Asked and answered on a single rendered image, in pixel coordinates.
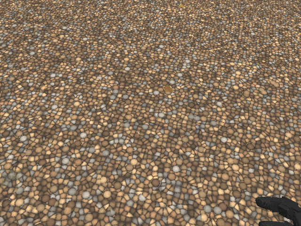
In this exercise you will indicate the right robot hand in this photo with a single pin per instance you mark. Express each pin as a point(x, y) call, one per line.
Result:
point(284, 206)

